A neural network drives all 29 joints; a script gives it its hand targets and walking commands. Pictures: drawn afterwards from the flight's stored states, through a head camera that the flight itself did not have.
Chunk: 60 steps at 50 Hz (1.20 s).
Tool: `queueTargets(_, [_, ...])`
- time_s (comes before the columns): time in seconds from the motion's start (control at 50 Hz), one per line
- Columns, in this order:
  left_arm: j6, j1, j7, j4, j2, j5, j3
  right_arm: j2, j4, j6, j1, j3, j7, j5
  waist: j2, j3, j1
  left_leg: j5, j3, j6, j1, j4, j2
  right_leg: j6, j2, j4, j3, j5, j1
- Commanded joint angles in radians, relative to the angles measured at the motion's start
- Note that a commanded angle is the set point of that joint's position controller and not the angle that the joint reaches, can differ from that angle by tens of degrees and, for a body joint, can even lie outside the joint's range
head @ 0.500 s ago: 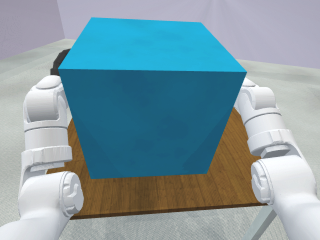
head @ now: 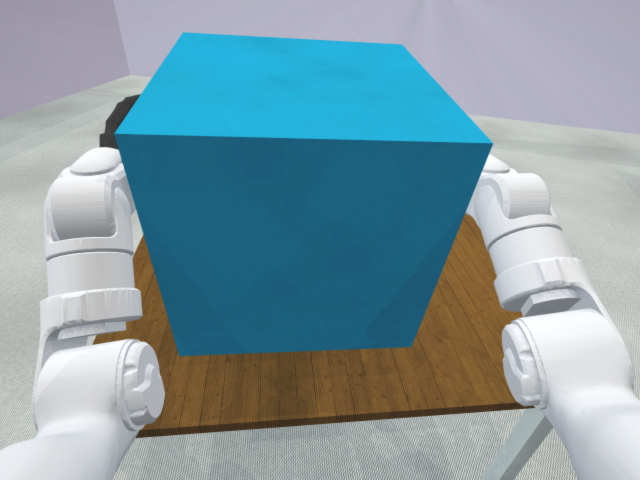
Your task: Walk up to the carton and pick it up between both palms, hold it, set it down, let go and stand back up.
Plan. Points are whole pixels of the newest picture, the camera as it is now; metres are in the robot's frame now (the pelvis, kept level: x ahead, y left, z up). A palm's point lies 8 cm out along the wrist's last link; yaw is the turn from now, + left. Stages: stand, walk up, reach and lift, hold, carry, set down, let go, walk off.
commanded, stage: hold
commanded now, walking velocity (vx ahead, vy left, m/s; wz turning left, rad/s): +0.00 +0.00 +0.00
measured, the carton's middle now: (297, 190) +0.41 +0.01 +0.23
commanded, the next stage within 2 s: none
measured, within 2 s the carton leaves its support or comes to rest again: neither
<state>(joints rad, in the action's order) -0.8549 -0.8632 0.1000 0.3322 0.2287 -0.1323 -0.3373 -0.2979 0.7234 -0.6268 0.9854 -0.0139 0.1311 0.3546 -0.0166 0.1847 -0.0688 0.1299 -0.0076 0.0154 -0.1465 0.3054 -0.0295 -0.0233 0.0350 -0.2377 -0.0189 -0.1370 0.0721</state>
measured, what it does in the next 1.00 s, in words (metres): stands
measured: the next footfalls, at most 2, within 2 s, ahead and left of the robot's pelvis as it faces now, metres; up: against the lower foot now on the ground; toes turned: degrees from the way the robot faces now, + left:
none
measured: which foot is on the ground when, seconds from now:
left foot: down 0.00-1.00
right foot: down 0.00-1.00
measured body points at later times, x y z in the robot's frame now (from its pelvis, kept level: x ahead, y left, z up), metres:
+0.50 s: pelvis +0.00 +0.00 +0.00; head -0.08 +0.02 +0.44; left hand +0.38 +0.20 +0.28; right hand +0.38 -0.19 +0.28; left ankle +0.02 +0.13 -0.75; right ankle +0.00 -0.10 -0.75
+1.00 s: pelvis +0.00 +0.00 +0.00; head -0.08 +0.02 +0.44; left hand +0.38 +0.21 +0.29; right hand +0.39 -0.18 +0.29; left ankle +0.02 +0.13 -0.75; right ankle +0.00 -0.10 -0.75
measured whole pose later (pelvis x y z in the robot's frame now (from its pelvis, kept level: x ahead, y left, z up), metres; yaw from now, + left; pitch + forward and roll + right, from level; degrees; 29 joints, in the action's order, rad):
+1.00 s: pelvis +0.00 +0.00 +0.00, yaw +1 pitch -3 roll -1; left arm -0.87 -0.84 0.12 0.29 0.22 -0.15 -0.35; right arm -0.30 0.71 -0.65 0.99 -0.01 0.13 0.36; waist -0.03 0.16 -0.08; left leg 0.14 -0.02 0.02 -0.12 0.31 -0.03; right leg -0.02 0.03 -0.23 -0.03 -0.14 0.03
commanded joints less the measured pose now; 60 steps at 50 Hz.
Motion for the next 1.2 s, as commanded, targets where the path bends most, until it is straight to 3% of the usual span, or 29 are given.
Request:
queueTargets(0.0, [0.029, -0.586, 0.146, -0.115, -0.488, 0.152, 0.329, 0.507, -0.353, 0.04, 0.745, -0.191, -0.128, 0.163, 0.054, 0.231, -0.017, -0.157, 0.006, -0.002, 0.093, -0.011, 0.057, 0.018, 0.023, 0.017, 0.028, 0.193, -0.093])
queueTargets(0.02, [0.026, -0.57, 0.147, -0.145, -0.49, 0.163, 0.353, 0.495, -0.383, 0.045, 0.739, -0.188, -0.129, 0.166, 0.048, 0.265, 0.003, -0.197, 0.007, 0.006, 0.099, 0.002, 0.059, 0.019, 0.021, 0.001, 0.034, 0.229, -0.105])
queueTargets(0.06, [0.031, -0.584, 0.15, -0.127, -0.493, 0.149, 0.329, 0.504, -0.364, 0.037, 0.738, -0.196, -0.13, 0.173, 0.029, 0.215, -0.021, -0.156, -0.003, 0.005, 0.081, -0.013, 0.058, 0.025, 0.019, 0.021, 0.032, 0.193, -0.11])
queueTargets(0.1, [0.028, -0.597, 0.156, -0.117, -0.474, 0.139, 0.322, 0.506, -0.348, 0.034, 0.74, -0.189, -0.135, 0.168, 0.042, 0.244, 0.002, -0.164, 0.005, 0.006, 0.102, -0.015, 0.056, 0.02, 0.024, 0.011, 0.03, 0.194, -0.096])
queueTargets(0.14, [0.026, -0.584, 0.157, -0.091, -0.49, 0.142, 0.311, 0.492, -0.315, 0.028, 0.722, -0.162, -0.137, 0.151, 0.064, 0.165, -0.022, -0.137, 0.01, 0.014, 0.075, -0.018, 0.055, 0.012, 0.024, 0.016, 0.022, 0.158, -0.073])
queueTargets(0.18, [0.024, -0.607, 0.162, -0.096, -0.504, 0.128, 0.31, 0.502, -0.308, 0.023, 0.739, -0.173, -0.137, 0.146, 0.041, 0.167, -0.018, -0.098, -0.002, -0.001, 0.07, -0.032, 0.052, 0.012, 0.019, 0.031, 0.032, 0.129, -0.088])
queueTargets(0.2, [0.025, -0.635, 0.157, -0.127, -0.492, 0.144, 0.33, 0.512, -0.368, 0.036, 0.779, -0.179, -0.137, 0.161, 0.057, 0.232, -0.006, -0.12, 0.009, 0.003, 0.079, -0.018, 0.061, 0.013, 0.019, 0.012, 0.027, 0.153, -0.093])
queueTargets(0.26, [0.02, -0.566, 0.145, -0.162, -0.512, 0.15, 0.365, 0.466, -0.366, 0.035, 0.72, -0.175, -0.138, 0.165, 0.102, 0.231, -0.019, -0.213, -0.001, 0.025, 0.112, 0.002, 0.049, 0.0, 0.032, 0.003, 0.025, 0.203, -0.104])
queueTargets(0.28, [0.022, -0.561, 0.145, -0.185, -0.5, 0.167, 0.37, 0.467, -0.356, 0.033, 0.706, -0.175, -0.138, 0.167, 0.072, 0.255, -0.03, -0.232, -0.007, 0.026, 0.118, 0.007, 0.054, 0.001, 0.033, 0.004, 0.028, 0.223, -0.116])
queueTargets(0.32, [0.02, -0.568, 0.148, -0.114, -0.479, 0.139, 0.306, 0.49, -0.358, 0.023, 0.727, -0.18, -0.141, 0.154, 0.016, 0.176, -0.008, -0.143, -0.003, 0.005, 0.068, -0.01, 0.055, 0.012, 0.026, 0.015, 0.022, 0.169, -0.108])
queueTargets(0.36, [0.02, -0.571, 0.15, -0.141, -0.491, 0.132, 0.32, 0.475, -0.363, 0.031, 0.737, -0.173, -0.145, 0.148, 0.036, 0.19, 0.004, -0.148, -0.004, 0.002, 0.061, -0.019, 0.059, 0.01, 0.022, 0.007, 0.035, 0.173, -0.089])
queueTargets(0.38, [0.026, -0.59, 0.149, -0.168, -0.498, 0.133, 0.338, 0.5, -0.363, 0.033, 0.722, -0.186, -0.144, 0.159, 0.068, 0.215, -0.019, -0.157, -0.005, 0.013, 0.088, -0.019, 0.05, 0.012, 0.02, 0.01, 0.028, 0.179, -0.085])
queueTargets(0.4, [0.025, -0.591, 0.143, -0.179, -0.483, 0.141, 0.34, 0.482, -0.339, 0.031, 0.718, -0.19, -0.147, 0.17, 0.08, 0.21, -0.013, -0.162, -0.015, 0.01, 0.075, -0.02, 0.051, 0.006, 0.021, 0.007, 0.031, 0.191, -0.092])
queueTargets(0.48, [0.024, -0.613, 0.15, -0.108, -0.492, 0.14, 0.312, 0.508, -0.361, 0.035, 0.761, -0.189, -0.148, 0.15, 0.003, 0.202, -0.002, -0.118, 0.002, -0.003, 0.063, -0.025, 0.056, 0.02, 0.026, 0.018, 0.028, 0.148, -0.107])
queueTargets(0.52, [0.029, -0.63, 0.142, -0.14, -0.484, 0.145, 0.334, 0.524, -0.373, 0.042, 0.77, -0.19, -0.146, 0.163, 0.061, 0.215, -0.006, -0.109, 0.002, 0.001, 0.069, -0.014, 0.06, 0.022, 0.014, 0.016, 0.034, 0.155, -0.077])
queueTargets(0.6, [0.03, -0.596, 0.143, -0.083, -0.465, 0.134, 0.313, 0.496, -0.32, 0.033, 0.747, -0.181, -0.147, 0.156, 0.038, 0.219, -0.012, -0.091, 0.009, -0.002, 0.084, -0.017, 0.058, 0.017, 0.017, 0.014, 0.026, 0.139, -0.072])
queueTargets(0.64, [0.033, -0.621, 0.147, -0.089, -0.477, 0.135, 0.309, 0.51, -0.307, 0.038, 0.745, -0.177, -0.149, 0.145, 0.042, 0.195, 0.004, -0.094, 0.004, -0.002, 0.052, -0.029, 0.059, 0.017, 0.019, 0.022, 0.03, 0.126, -0.066])
queueTargets(0.68, [0.042, -0.591, 0.153, -0.097, -0.466, 0.146, 0.301, 0.504, -0.346, 0.04, 0.756, -0.19, -0.141, 0.161, 0.017, 0.244, 0.002, -0.141, -0.002, -0.013, 0.078, -0.007, 0.064, 0.028, 0.01, 0.019, 0.044, 0.194, -0.096])
queueTargets(0.78, [0.032, -0.596, 0.148, -0.151, -0.496, 0.167, 0.362, 0.516, -0.387, 0.043, 0.743, -0.204, -0.133, 0.17, 0.037, 0.28, -0.01, -0.179, 0.003, 0.009, 0.11, -0.004, 0.06, 0.029, 0.031, 0.007, 0.023, 0.213, -0.107])
queueTargets(0.8, [0.021, -0.587, 0.156, -0.054, -0.476, 0.137, 0.302, 0.483, -0.338, 0.031, 0.746, -0.155, -0.132, 0.149, 0.028, 0.18, -0.003, -0.121, 0.006, 0.003, 0.078, -0.019, 0.058, 0.029, 0.021, 0.026, 0.036, 0.155, -0.071])
queueTargets(0.84, [0.027, -0.595, 0.155, -0.146, -0.496, 0.155, 0.351, 0.513, -0.376, 0.039, 0.732, -0.187, -0.136, 0.16, 0.045, 0.242, -0.02, -0.191, 0.011, 0.015, 0.119, -0.01, 0.055, 0.022, 0.021, 0.014, 0.021, 0.224, -0.097])
queueTargets(0.88, [0.017, -0.532, 0.156, -0.146, -0.485, 0.139, 0.334, 0.472, -0.333, 0.029, 0.682, -0.165, -0.133, 0.169, 0.09, 0.213, -0.022, -0.226, -0.005, 0.023, 0.113, -0.003, 0.052, 0.017, 0.02, 0.015, 0.037, 0.233, -0.101])
queueTargets(0.9, [0.01, -0.544, 0.161, -0.123, -0.487, 0.127, 0.311, 0.477, -0.336, 0.023, 0.694, -0.175, -0.129, 0.159, 0.075, 0.188, -0.035, -0.199, 0.002, 0.019, 0.111, -0.012, 0.056, 0.021, 0.018, 0.02, 0.027, 0.221, -0.113])
queueTargets(0.92, [0.008, -0.554, 0.166, -0.132, -0.481, 0.13, 0.311, 0.451, -0.351, 0.024, 0.716, -0.175, -0.132, 0.159, 0.047, 0.196, -0.006, -0.185, 0.003, 0.018, 0.097, -0.018, 0.049, 0.01, 0.027, 0.012, 0.027, 0.194, -0.123])
queueTargets(0.98, [0.014, -0.58, 0.165, -0.186, -0.5, 0.136, 0.349, 0.461, -0.353, 0.033, 0.718, -0.161, -0.134, 0.155, 0.096, 0.186, -0.035, -0.188, -0.005, 0.021, 0.084, -0.011, 0.054, 0.007, 0.022, 0.007, 0.022, 0.199, -0.105])
queueTargets(1.06, [0.024, -0.544, 0.144, -0.17, -0.499, 0.135, 0.324, 0.493, -0.413, 0.039, 0.716, -0.203, -0.146, 0.176, 0.041, 0.251, -0.005, -0.228, 0.004, 0.022, 0.103, -0.001, 0.057, 0.017, 0.034, 0.005, 0.022, 0.248, -0.145])
queueTargets(1.08, [0.025, -0.564, 0.145, -0.168, -0.48, 0.135, 0.316, 0.501, -0.397, 0.035, 0.718, -0.206, -0.139, 0.169, 0.035, 0.243, -0.019, -0.209, -0.004, 0.014, 0.106, -0.003, 0.058, 0.026, 0.025, 0.019, 0.025, 0.234, -0.129])
queueTargets(1.1, [0.026, -0.573, 0.143, -0.161, -0.478, 0.132, 0.313, 0.494, -0.39, 0.04, 0.732, -0.199, -0.138, 0.149, 0.017, 0.223, 0.002, -0.18, 0.001, 0.008, 0.094, -0.012, 0.056, 0.022, 0.029, 0.008, 0.023, 0.209, -0.102])
queueTargets(1.18, [0.025, -0.603, 0.149, -0.146, -0.48, 0.129, 0.326, 0.498, -0.334, 0.041, 0.729, -0.185, -0.146, 0.142, 0.061, 0.187, -0.003, -0.093, 0.009, 0.004, 0.079, -0.032, 0.053, 0.007, 0.02, 0.016, 0.026, 0.122, -0.078])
